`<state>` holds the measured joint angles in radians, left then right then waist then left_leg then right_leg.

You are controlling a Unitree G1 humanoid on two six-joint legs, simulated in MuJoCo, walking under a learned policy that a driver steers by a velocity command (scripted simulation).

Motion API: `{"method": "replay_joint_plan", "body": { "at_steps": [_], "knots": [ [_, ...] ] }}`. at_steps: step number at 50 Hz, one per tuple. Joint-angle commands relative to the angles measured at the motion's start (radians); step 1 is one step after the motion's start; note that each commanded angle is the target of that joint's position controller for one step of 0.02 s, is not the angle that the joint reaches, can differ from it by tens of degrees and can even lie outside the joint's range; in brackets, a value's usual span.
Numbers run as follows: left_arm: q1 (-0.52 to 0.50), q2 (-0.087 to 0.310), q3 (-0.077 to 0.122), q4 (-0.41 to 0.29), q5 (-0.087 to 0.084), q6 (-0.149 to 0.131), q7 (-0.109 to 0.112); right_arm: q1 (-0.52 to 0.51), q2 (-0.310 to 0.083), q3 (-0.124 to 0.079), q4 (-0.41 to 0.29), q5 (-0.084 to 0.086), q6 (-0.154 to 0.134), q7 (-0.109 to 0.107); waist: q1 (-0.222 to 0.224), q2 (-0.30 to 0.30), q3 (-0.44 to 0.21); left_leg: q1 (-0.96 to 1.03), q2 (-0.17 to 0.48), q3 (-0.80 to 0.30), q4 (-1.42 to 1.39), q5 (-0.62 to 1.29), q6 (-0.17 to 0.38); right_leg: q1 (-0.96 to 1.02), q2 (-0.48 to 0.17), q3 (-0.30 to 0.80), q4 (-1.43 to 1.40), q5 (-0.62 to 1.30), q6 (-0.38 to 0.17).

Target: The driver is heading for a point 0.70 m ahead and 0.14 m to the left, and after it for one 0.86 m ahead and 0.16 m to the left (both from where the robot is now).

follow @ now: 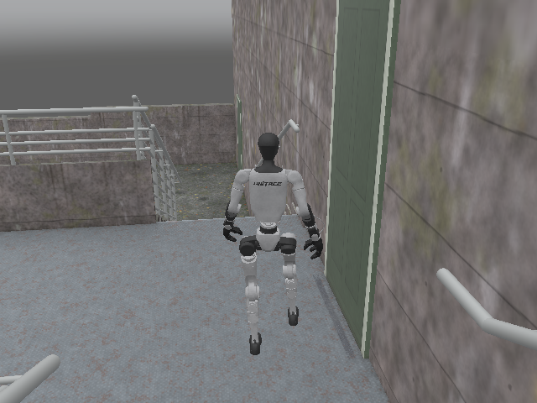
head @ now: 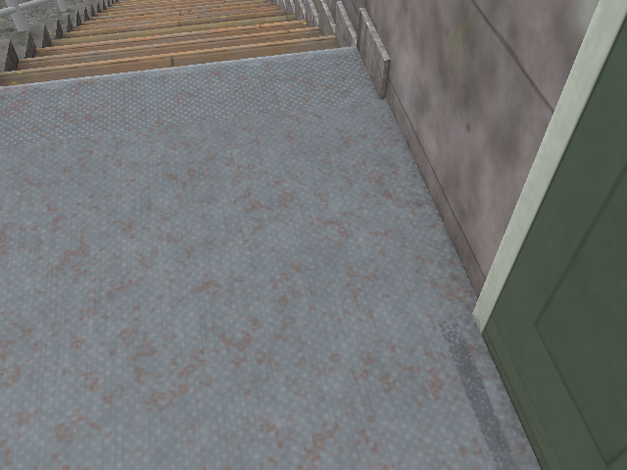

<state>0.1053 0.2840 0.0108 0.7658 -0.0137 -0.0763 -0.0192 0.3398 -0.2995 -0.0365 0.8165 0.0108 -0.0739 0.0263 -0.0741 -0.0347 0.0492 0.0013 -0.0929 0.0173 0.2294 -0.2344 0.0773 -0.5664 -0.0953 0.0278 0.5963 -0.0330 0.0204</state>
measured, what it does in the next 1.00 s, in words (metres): walks ahead: right foot, then left foot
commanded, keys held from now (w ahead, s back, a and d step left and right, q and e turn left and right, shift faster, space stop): w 1.00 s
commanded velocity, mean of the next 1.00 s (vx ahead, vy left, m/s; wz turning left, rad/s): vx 0.50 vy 0.00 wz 0.00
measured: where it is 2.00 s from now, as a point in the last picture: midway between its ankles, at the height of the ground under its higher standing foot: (266, 332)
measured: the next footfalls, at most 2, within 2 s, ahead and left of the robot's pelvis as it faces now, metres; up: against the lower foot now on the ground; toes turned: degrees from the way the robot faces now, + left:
right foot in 0.12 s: +0.24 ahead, -0.13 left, +0.00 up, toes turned -2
left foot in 0.66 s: +0.52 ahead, +0.16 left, +0.00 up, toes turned +1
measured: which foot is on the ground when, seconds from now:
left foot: down 0.00-0.14, up 0.16-0.64, down 0.66-1.00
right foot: up 0.00-0.10, down 0.12-0.66, up 0.68-1.00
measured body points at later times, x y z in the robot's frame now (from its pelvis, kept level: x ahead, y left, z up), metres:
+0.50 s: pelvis +0.26 -0.01 +0.01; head +0.27 -0.02 +0.45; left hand +0.26 +0.28 -0.11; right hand +0.43 -0.27 -0.10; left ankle +0.43 +0.17 -0.68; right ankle +0.20 -0.13 -0.74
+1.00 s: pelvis +0.51 +0.09 +0.00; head +0.53 +0.10 +0.45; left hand +0.68 +0.35 -0.10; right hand +0.54 -0.19 -0.12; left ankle +0.48 +0.16 -0.74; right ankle +0.66 -0.09 -0.68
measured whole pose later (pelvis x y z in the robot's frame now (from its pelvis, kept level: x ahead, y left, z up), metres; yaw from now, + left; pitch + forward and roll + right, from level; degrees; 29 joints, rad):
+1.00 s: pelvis +0.51 +0.09 +0.00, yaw +0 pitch +0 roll +1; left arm 0.12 0.31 0.05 0.82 0.00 -0.06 -0.01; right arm 0.35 -0.26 -0.04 0.87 0.00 -0.08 0.01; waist -0.06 -0.04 0.01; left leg -0.06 -0.08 0.03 0.22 -0.16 0.08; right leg -0.64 -0.11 0.05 0.77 -0.04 0.01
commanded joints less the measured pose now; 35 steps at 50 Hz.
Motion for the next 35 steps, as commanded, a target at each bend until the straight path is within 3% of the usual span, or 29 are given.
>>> {"method": "replay_joint_plan", "body": {
  "at_steps": [1, 3, 4, 5, 6, 7, 8, 9, 10, 11, 12, 13, 15, 17, 21, 23, 26, 29, 31, 32, 33, 34, 35],
  "knots": [
    [-0.128, 0.096, 0.017, -0.094, -0.003, -0.029, -0.012, 0.045, -0.208, -0.054, -0.025, 0.003, 0.005, -0.006, -0.021, 0.072, 0.036, 0.043, 0.312, -0.161, -0.054, 0.336, 0.152, -0.019, 0.024, -0.02, -0.074, 0.024, -0.019],
    [-0.112, 0.115, 0.023, -0.093, -0.002, -0.036, -0.019, 0.039, -0.209, -0.057, -0.018, 0.003, 0.02, -0.012, 0.006, 0.084, 0.015, 0.103, 0.327, -0.169, -0.006, 0.441, 0.136, 0.02, 0.039, -0.026, -0.106, -0.036, -0.045],
    [-0.073, 0.139, 0.035, -0.078, 0.005, -0.037, -0.019, 0.035, -0.196, -0.053, -0.01, -0.006, 0.024, -0.014, 0.026, 0.095, -0.021, 0.128, 0.309, -0.15, 0.045, 0.56, 0.125, 0.083, 0.057, -0.048, -0.116, -0.079, -0.062],
    [0.012, 0.154, 0.047, -0.054, 0.006, -0.037, -0.014, 0.019, -0.195, -0.051, -0.01, -0.008, 0.028, -0.016, 0.078, 0.106, -0.07, 0.113, 0.281, -0.125, 0.14, 0.682, 0.106, 0.209, 0.085, -0.075, -0.155, -0.062, -0.086],
    [0.148, 0.193, 0.067, -0.016, 0.011, -0.037, -0.002, 0.01, -0.171, -0.039, -0.016, -0.016, 0.03, -0.019, 0.143, 0.093, -0.157, 0.027, 0.231, -0.091, 0.31, 0.676, 0.075, 0.419, 0.063, -0.051, -0.15, -0.023, -0.118],
    [0.317, 0.278, 0.09, 0.03, 0.021, -0.034, 0.008, 0.026, -0.098, -0.013, -0.046, -0.032, 0.019, -0.022, 0.177, -0.01, -0.303, -0.201, 0.15, -0.043, 0.609, 0.38, 0.016, 0.714, -0.129, 0.213, -0.135, -0.023, -0.202],
    [0.371, 0.323, 0.107, 0.058, 0.03, -0.029, -0.003, 0.129, -0.029, 0.008, -0.049, -0.009, -0.004, -0.015, 0.135, -0.241, -0.36, -0.537, -0.006, -0.07, 0.889, -0.304, -0.042, 0.928, -0.295, 0.636, -0.242, -0.212, -0.353],
    [0.353, 0.23, 0.082, 0.054, 0.008, -0.03, -0.008, 0.073, -0.109, -0.004, -0.05, 0.012, -0.025, -0.014, 0.161, -0.14, -0.276, -0.672, 0.04, -0.177, 0.997, -0.38, -0.038, 0.885, -0.288, 0.647, -0.316, -0.421, -0.331],
    [0.275, 0.192, 0.073, 0.042, 0.006, -0.03, -0.005, 0.005, -0.139, -0.013, -0.062, 0.031, -0.034, -0.011, 0.151, -0.117, -0.142, -0.732, 0.095, -0.151, 1.003, -0.291, -0.036, 0.779, -0.254, 0.503, -0.341, -0.398, -0.289],
    [0.206, 0.171, 0.065, 0.027, 0.02, -0.026, -0.001, -0.032, -0.154, -0.013, -0.063, 0.02, -0.04, -0.013, 0.13, -0.042, -0.089, -0.706, 0.141, -0.121, 0.967, -0.208, -0.037, 0.672, -0.22, 0.415, -0.368, -0.324, -0.263],
    [0.154, 0.159, 0.062, 0.019, 0.02, -0.029, -0.003, -0.057, -0.147, -0.02, -0.07, 0.001, -0.037, -0.017, 0.103, -0.021, -0.039, -0.688, 0.174, -0.106, 0.901, -0.14, -0.05, 0.587, -0.19, 0.344, -0.393, -0.194, -0.257],
    [0.124, 0.153, 0.059, 0.02, 0.035, -0.031, -0.001, -0.045, -0.143, -0.025, -0.064, -0.004, -0.028, -0.022, 0.074, -0.018, -0.041, -0.618, 0.195, -0.115, 0.876, -0.098, -0.056, 0.513, -0.175, 0.304, -0.413, -0.1, -0.241],
    [0.125, 0.167, 0.061, 0.038, 0.031, -0.035, -0.001, -0.012, -0.101, -0.019, -0.059, -0.006, -0.013, -0.026, 0.051, -0.048, -0.046, -0.581, 0.208, -0.097, 0.824, -0.076, -0.078, 0.454, -0.161, 0.233, -0.451, -0.027, -0.254],
    [0.147, 0.196, 0.069, 0.057, 0.036, -0.038, 0.001, -0.054, -0.09, -0.021, -0.082, -0.008, -0.001, -0.029, 0.054, -0.051, -0.028, -0.616, 0.211, -0.083, 0.777, 0.008, -0.106, 0.416, -0.153, 0.165, -0.477, 0.016, -0.259],
    [0.197, 0.207, 0.072, 0.086, 0.023, -0.027, 0.016, -0.165, -0.06, -0.018, -0.115, -0.009, 0.0, -0.023, 0.083, -0.054, 0.008, -0.657, 0.203, -0.063, 0.584, 0.231, -0.127, 0.416, -0.12, 0.075, -0.495, -0.002, -0.222],
    [0.23, 0.211, 0.072, 0.101, 0.007, -0.021, 0.022, -0.217, -0.043, -0.013, -0.127, -0.01, -0.008, -0.016, 0.101, -0.065, 0.018, -0.636, 0.189, -0.054, 0.48, 0.306, -0.123, 0.442, -0.12, 0.054, -0.486, -0.019, -0.208],
    [0.276, 0.218, 0.075, 0.118, -0.003, -0.014, 0.018, -0.278, -0.046, -0.012, -0.15, -0.012, -0.017, 0.0, 0.123, -0.067, 0.041, -0.611, 0.169, -0.041, 0.396, 0.314, -0.11, 0.488, -0.146, 0.037, -0.467, -0.043, -0.197],
    [0.254, 0.217, 0.081, 0.126, -0.013, 0.001, 0.017, -0.293, -0.074, -0.021, -0.166, -0.004, -0.022, 0.017, 0.106, -0.091, 0.052, -0.582, 0.16, -0.05, 0.335, 0.237, -0.069, 0.542, -0.179, 0.042, -0.399, -0.024, -0.172],
    [0.225, 0.234, 0.087, 0.125, -0.013, 0.012, 0.02, -0.194, -0.106, -0.038, -0.144, -0.009, -0.023, 0.02, 0.041, -0.092, 0.0, -0.423, 0.118, -0.011, 0.312, 0.167, -0.038, 0.541, -0.175, 0.03, -0.287, 0.161, -0.146],
    [0.218, 0.208, 0.077, 0.114, 0.0, 0.016, 0.02, -0.036, -0.155, -0.065, -0.095, -0.004, -0.015, 0.015, -0.027, -0.059, -0.084, -0.227, 0.087, 0.012, 0.313, 0.142, -0.009, 0.508, -0.126, -0.011, -0.107, 0.267, -0.116],
    [0.238, 0.157, 0.056, 0.1, 0.019, 0.017, 0.02, 0.137, -0.222, -0.092, -0.054, -0.005, -0.007, 0.003, -0.092, 0.071, -0.217, 0.027, 0.192, -0.114, 0.312, 0.136, 0.038, 0.364, -0.063, -0.064, 0.202, 0.12, -0.07],
    [0.389, -0.009, 0.011, 0.081, 0.035, -0.006, 0.013, 0.154, -0.34, -0.105, -0.05, -0.011, 0.003, 0.0, 0.025, 0.4, -0.308, 0.308, 0.405, -0.554, 0.229, 0.044, 0.186, 0.01, 0.126, -0.039, 0.592, -0.528, -0.013],
    [0.375, 0.066, 0.021, 0.091, -0.027, -0.038, -0.001, 0.192, -0.247, -0.086, -0.059, -0.004, 0.009, 0.005, -0.03, 0.356, -0.374, 0.324, 0.472, -0.821, 0.04, -0.181, 0.239, -0.129, 0.138, 0.108, 0.749, -0.582, -0.025]
  ]
}}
